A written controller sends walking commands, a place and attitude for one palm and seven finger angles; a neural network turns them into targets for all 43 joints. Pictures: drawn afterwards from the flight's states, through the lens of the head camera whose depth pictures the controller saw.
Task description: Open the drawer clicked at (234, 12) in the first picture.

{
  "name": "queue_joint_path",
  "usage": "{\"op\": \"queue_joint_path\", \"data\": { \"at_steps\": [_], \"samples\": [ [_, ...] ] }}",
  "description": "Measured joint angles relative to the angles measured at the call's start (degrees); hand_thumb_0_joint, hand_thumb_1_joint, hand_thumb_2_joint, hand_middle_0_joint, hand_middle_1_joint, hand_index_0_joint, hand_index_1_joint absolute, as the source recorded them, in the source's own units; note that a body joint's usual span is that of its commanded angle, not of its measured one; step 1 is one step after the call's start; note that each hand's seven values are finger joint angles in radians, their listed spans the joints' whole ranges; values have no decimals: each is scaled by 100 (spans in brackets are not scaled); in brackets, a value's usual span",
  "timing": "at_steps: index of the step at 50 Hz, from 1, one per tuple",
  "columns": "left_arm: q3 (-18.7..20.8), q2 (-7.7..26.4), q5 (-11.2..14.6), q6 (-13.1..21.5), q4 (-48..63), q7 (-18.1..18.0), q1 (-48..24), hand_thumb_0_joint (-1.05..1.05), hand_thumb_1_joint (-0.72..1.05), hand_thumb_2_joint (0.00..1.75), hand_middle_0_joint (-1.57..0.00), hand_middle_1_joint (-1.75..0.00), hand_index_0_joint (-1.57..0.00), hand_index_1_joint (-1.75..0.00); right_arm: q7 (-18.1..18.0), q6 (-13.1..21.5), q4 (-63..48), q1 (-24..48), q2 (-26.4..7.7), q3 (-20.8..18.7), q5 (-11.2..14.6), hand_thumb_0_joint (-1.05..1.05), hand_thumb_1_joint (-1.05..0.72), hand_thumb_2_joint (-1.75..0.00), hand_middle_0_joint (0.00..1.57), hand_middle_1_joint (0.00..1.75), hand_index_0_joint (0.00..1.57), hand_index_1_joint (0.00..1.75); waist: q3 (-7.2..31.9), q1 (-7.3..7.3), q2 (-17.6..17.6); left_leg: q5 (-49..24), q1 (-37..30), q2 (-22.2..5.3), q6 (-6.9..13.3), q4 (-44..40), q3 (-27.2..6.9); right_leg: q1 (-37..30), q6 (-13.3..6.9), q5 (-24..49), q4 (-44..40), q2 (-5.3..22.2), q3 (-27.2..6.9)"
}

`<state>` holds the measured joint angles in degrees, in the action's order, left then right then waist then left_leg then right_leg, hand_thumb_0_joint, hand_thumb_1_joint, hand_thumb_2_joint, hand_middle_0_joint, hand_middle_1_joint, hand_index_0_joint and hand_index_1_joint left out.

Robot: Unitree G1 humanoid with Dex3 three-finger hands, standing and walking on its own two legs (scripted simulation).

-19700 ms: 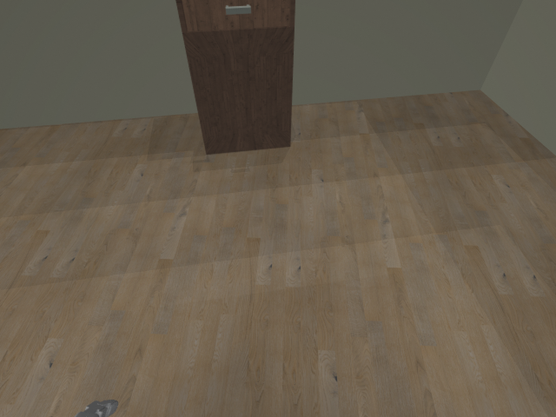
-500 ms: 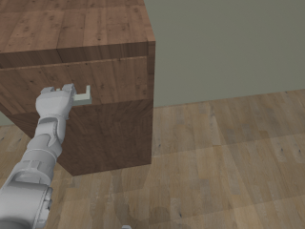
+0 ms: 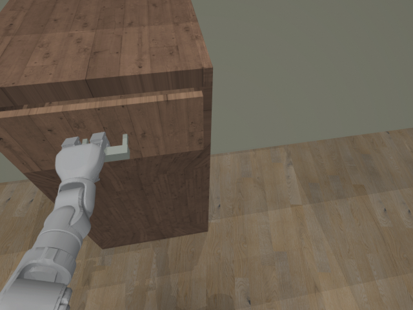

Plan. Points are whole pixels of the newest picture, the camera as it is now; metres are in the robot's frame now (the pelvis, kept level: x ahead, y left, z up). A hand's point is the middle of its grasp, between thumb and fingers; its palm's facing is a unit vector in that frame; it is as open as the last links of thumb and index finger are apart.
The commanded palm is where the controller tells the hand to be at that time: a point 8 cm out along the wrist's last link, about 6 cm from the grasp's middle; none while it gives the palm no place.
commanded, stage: pull the drawer open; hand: left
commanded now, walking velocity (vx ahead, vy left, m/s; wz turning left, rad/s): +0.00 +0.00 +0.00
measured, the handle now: (104, 147) +0.45 +0.23 +0.04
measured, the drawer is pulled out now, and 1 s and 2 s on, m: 0.03 0.15 0.26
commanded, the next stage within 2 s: none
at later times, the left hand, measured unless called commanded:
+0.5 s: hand (90, 199) +0.34 +0.24 +0.01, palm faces -0.01 -0.05 -1.00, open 5.7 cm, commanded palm +0.30 +0.23 +0.07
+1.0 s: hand (87, 227) +0.28 +0.23 +0.01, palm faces +0.00 -0.07 -1.00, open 5.6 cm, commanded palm +0.25 +0.21 +0.07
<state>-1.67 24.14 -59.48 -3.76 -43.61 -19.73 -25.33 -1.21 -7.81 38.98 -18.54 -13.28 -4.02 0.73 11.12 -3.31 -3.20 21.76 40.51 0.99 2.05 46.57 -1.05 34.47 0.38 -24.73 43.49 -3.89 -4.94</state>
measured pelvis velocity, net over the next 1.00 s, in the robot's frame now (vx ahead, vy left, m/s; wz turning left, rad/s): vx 0.00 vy -0.02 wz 0.03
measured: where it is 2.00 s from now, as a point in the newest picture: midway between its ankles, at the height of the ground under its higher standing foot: outside the picture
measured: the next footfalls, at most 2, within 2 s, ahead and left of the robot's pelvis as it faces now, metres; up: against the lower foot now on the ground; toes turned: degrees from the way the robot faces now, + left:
none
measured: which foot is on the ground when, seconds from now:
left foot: down 0.00-1.00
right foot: down 0.00-1.00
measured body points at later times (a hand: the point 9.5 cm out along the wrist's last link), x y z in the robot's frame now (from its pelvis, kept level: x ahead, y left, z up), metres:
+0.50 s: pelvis +0.00 -0.01 +0.00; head +0.03 -0.02 +0.45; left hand +0.33 +0.24 +0.07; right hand +0.15 -0.26 -0.11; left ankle +0.00 +0.09 -0.70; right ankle -0.04 -0.14 -0.70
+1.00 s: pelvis +0.00 -0.02 +0.00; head +0.02 -0.05 +0.45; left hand +0.27 +0.23 +0.07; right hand +0.18 -0.26 -0.11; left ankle +0.00 +0.09 -0.70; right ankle -0.04 -0.14 -0.70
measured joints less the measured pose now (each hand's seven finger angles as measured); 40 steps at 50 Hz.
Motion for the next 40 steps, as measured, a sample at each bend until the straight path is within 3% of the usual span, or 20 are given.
{"op": "queue_joint_path", "data": {
  "at_steps": [15,25,40],
  "samples": [
    [-415,-297,2,-361,898,36,681,1,73,82,-35,-135,-36,-135,-36,42,-208,582,10,96,1,1,-91,-90,20,30,20,30,-123,247,35,-43,-365,94,-25,-129,-106,-380,-30,-40,-67,89,115],
    [-394,-305,48,-405,1457,191,1237,1,74,80,-35,-135,-37,-135,-47,54,-291,674,12,120,-18,1,-91,-90,20,30,20,30,-132,317,13,-33,-529,76,-78,-180,-122,-516,-86,-72,-60,71,130],
    [-405,-372,76,-431,2346,89,2133,2,73,82,-34,-135,-37,-135,-70,164,-208,759,-31,128,-60,1,-91,-90,20,30,20,30,-235,445,-32,-14,-688,87,-144,-176,-165,-638,-154,-157,53,75,180]
  ]
}}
